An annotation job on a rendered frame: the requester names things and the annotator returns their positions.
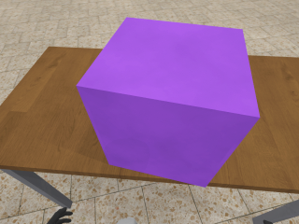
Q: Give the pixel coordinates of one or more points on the carton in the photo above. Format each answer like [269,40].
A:
[171,99]

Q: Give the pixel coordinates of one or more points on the table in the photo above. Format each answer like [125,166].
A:
[45,128]

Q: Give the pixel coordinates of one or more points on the left robot hand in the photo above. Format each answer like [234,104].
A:
[60,213]

